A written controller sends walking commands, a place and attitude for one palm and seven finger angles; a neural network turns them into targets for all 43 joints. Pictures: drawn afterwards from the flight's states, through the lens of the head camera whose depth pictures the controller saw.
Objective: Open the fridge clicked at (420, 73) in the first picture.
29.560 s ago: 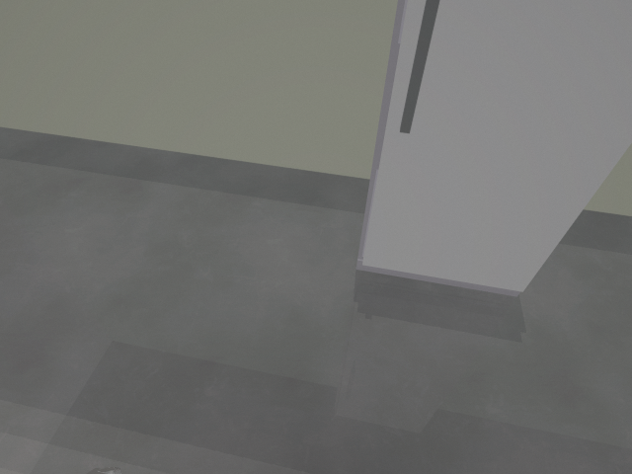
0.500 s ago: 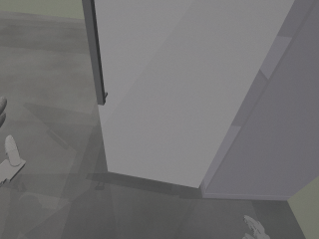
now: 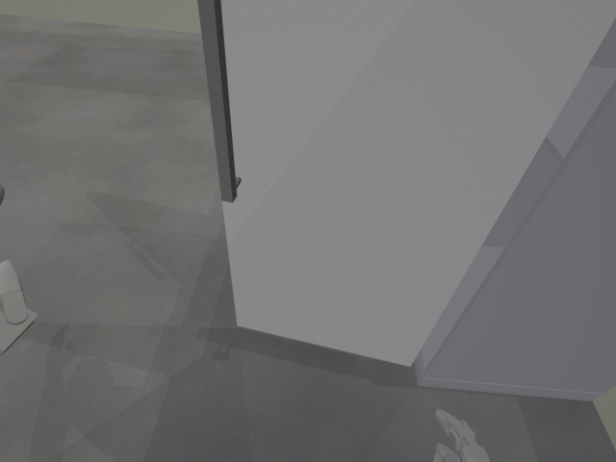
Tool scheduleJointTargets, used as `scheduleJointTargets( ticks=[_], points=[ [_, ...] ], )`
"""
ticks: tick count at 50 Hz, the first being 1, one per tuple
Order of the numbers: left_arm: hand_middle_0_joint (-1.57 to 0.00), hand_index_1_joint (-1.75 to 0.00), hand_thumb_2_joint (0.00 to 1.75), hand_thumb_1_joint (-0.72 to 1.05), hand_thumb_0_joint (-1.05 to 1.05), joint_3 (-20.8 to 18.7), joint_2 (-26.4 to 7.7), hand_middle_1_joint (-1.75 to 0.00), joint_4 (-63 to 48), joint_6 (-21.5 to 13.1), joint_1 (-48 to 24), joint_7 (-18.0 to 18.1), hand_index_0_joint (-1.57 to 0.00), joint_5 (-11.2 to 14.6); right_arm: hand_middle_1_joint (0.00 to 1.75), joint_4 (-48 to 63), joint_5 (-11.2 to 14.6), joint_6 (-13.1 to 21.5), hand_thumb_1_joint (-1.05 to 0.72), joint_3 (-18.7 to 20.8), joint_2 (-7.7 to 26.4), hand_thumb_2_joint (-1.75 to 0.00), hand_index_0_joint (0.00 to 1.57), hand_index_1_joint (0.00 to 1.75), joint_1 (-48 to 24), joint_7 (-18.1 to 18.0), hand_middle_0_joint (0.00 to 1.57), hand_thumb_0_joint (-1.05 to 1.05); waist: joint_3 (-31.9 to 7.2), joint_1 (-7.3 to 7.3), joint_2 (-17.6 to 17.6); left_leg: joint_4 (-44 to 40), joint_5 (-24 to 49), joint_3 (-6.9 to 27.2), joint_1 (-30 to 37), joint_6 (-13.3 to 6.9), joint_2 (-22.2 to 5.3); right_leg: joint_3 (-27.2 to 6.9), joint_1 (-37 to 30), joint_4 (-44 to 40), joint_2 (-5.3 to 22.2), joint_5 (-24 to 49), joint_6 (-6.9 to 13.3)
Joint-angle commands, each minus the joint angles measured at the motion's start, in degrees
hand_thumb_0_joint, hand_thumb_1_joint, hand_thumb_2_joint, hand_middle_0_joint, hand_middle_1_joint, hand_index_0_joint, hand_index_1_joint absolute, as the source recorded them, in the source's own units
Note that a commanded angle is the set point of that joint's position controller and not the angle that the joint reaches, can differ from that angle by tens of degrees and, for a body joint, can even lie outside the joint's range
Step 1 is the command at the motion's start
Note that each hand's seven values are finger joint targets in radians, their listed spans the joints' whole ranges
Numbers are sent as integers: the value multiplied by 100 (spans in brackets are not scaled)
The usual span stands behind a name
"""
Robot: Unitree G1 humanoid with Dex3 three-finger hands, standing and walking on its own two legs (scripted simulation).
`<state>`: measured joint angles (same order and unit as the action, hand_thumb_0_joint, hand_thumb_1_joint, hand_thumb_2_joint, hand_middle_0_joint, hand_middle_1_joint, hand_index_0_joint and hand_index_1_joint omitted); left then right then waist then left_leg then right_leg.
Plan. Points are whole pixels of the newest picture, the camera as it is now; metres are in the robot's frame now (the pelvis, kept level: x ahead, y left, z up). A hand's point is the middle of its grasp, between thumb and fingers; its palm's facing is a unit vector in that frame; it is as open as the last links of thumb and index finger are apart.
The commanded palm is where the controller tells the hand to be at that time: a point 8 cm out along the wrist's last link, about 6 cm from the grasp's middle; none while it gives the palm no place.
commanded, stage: stop stepping back and stand still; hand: left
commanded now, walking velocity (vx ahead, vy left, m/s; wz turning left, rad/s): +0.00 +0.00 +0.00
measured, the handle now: (226, 110) +0.65 +0.19 +0.15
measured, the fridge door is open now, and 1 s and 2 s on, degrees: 81 81 81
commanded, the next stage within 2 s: let the arm hang, fingers relaxed in 0.32 s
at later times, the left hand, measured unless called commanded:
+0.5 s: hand (98, 326) +0.24 +0.26 +0.08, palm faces +0.25 -0.82 -0.51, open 7.4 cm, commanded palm none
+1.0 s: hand out of the picture +0.00 +0.22 -0.17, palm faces +0.01 -0.97 -0.25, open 7.3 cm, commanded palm none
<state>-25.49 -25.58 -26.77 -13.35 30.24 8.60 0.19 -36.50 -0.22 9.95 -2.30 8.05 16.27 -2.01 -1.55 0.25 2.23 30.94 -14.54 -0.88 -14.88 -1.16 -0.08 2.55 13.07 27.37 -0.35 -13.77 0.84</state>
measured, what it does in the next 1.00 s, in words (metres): stands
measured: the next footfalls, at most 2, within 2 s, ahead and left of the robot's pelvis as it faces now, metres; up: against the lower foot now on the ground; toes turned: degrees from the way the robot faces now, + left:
none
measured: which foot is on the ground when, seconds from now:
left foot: down 0.00-1.00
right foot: down 0.00-1.00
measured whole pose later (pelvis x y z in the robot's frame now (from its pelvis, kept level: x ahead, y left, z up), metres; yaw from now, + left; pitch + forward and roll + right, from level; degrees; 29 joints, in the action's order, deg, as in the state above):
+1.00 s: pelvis +0.02 +0.01 +0.01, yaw +1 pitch +0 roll -1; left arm -0.1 -14.4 63.7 1.0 16.5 1.0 -0.7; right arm -61.2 -0.8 -0.7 -0.5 10.9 16.6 -1.2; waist 3.7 -0.2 0.6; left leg 25.8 -13.7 -0.4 -12.2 -2.2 1.5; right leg 3.2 10.8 23.7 1.1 -13.0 -0.3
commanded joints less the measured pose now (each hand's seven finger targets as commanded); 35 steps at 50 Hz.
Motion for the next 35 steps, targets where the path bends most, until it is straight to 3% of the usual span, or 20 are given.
scheduleJointTargets(
  ticks=[1, 2, 3, 6, 7, 9, 12, 17, 20, 21, 22, 23, 24, 26, 28, 30, 33, 35],
  points=[
    [-20, -30, 90, 90, 0, -406, -700, -30, -588, -215, -874, 23, -20, 142, 30, 668, 33, 205, -90, 444, 977, -90, 20, 30, -563, -159, 20, 0, -116, 79, 352, -210, -458, 217, -78, -78, -230, -1450, 105, -993, 948, -438, 428],
    [-20, -30, 90, 90, 0, -302, -644, -30, -632, -139, -868, 30, -20, 160, 30, 729, 69, 193, -90, 509, 1068, -90, 20, 30, -639, -177, 20, 0, -150, 71, 263, -258, -188, 215, 130, -98, -284, -1477, 182, -897, 982, -272, 453],
    [-20, -30, 90, 90, 0, -260, -617, -30, -781, -154, -866, 53, -20, 147, 30, 725, 64, 174, -90, 482, 1034, -90, 20, 30, -669, -179, 20, 0, -239, 54, 45, -474, 168, 241, 293, -110, -358, -1290, 80, -681, 900, 169, 407],
    [-20, -30, 90, 90, 0, -284, -689, -30, -1044, -218, -840, 125, -20, 90, 30, 762, 49, 139, -90, 433, 1047, -90, 20, 30, -870, -209, 20, 0, -349, -34, -753, -1038, 1124, 748, 356, -152, -701, -596, -182, -34, 364, 798, 62],
    [-20, -30, 90, 90, 0, -372, -798, -30, -1088, -209, -788, 134, -20, 76, 30, 793, 54, 144, -90, 422, 1054, -90, 20, 30, -936, -225, 20, 0, -351, -62, -973, -1140, 1372, 839, 360, -130, -755, -422, -240, 123, 296, 886, 9],
    [-20, -30, 90, 90, 0, -431, -805, -30, -1145, -228, -574, 152, -20, 66, 30, 806, 56, 112, -90, 414, 1005, -90, 20, 30, -930, -229, 20, 0, -366, -103, -851, -1125, 1635, 826, 276, -132, -796, -295, -415, 68, 233, 993, -42],
    [-20, -30, 90, 90, 0, -593, -893, -30, -1118, -249, -247, 159, -20, 97, 30, 877, 70, 76, -90, 460, 1041, -90, 20, 30, -924, -210, 20, 0, -340, -89, -801, -975, 1537, 619, 111, -77, -633, -424, -558, -112, 352, 1274, 37],
    [-20, -30, 90, 90, 0, -634, -844, -30, -1010, -268, -10, 161, -20, 192, 30, 953, 95, -8, -90, 506, 1035, -90, 20, 30, -851, -214, 20, 0, -620, -19, -423, -527, 1486, 376, 90, -7, -453, -856, -745, -283, 684, 2020, 179],
    [-20, -30, 90, 90, 0, -536, -761, -30, -1034, -236, -69, 162, -20, 221, 30, 963, 106, -58, -90, 506, 1038, -90, 20, 30, -854, -232, 20, 0, -673, 3, -363, -517, 1485, 340, 267, -11, -455, -884, -592, -293, 695, 2049, 155],
    [-20, -30, 90, 90, 0, 1967, 80, -30, 3208, 658, -429, -681, -20, -206, 30, -121, 154, 131, -90, 756, 2061, -90, 20, 30, -1278, 254, 20, 0, -218, 276, -391, 426, 2279, 391, -86, -17, -549, -323, 84, 685, 1068, 2672, 194],
    [-20, -30, 90, 90, 0, 1885, 361, -30, 3298, 1113, -495, -825, -20, -250, 30, -154, 59, -183, -90, 817, 1745, -90, 20, 30, -834, 237, 20, 0, -553, 195, -283, 271, 2251, 409, 133, 52, -650, -642, 285, 510, 983, 2181, 211],
    [-20, -30, 90, 90, 0, 1913, 427, -30, 3546, 1215, -662, -843, -20, -252, 30, -227, 15, -365, -90, 763, 1668, -90, 20, 30, -653, 224, 20, 0, -602, 135, -52, 219, 1665, 566, -77, -68, -679, -412, 340, 516, 865, 1318, 214],
    [-20, -30, 90, 90, 0, 1942, 390, -30, 3821, 1232, -847, -856, -20, -246, 30, -178, -21, -501, -90, 691, 1642, -90, 20, 30, -682, 211, 20, 0, -441, 72, 247, 113, 1228, 691, -322, -168, -653, -417, 379, 453, 788, 782, 213],
    [-20, -30, 90, 90, 0, 2005, 176, -30, 4453, 1244, -1273, -868, -20, -248, 30, -203, -92, -654, -90, 618, 1684, -90, 20, 30, -713, 204, 20, 0, -248, 62, 858, 221, 999, 729, -505, -207, -463, -613, 339, 220, 895, 664, 316],
    [-20, -30, 90, 90, 0, 2084, 23, -30, 5139, 1271, -1596, -849, -20, -225, 30, -341, -127, -775, -90, 574, 1624, -90, 20, 30, -623, 197, 20, 0, -210, 107, 935, 351, 975, 497, -373, -124, -248, -854, 221, 46, 1123, 1102, 509],
    [-20, -30, 90, 90, 0, 2178, 11, -30, 5818, 1322, -1919, -816, -20, -195, 30, -573, -156, -888, -90, 507, 1550, -90, 20, 30, -624, 173, 20, 0, -93, 134, 611, 137, 882, 527, -145, -112, -238, -822, 349, -91, 1077, 648, 503],
    [-20, -30, 90, 90, 0, 2293, 93, -30, 6689, 1351, -1988, -796, -20, -144, 30, -908, -163, -916, -90, 385, 1535, -90, 20, 30, -705, 163, 20, 0, 64, 13, -671, -643, 828, 870, -316, -186, -445, -644, -14, -86, 656, 8, 233],
    [-20, -30, 90, 90, 0, 2332, 200, -30, 7233, 1323, -1810, -792, -20, -119, 30, -1157, -145, -913, -90, 331, 1427, -90, 20, 30, -687, 130, 20, 0, -10, -68, -882, -844, 489, 847, -365, -188, -429, -671, -356, -286, 602, -41, 216]
  ],
)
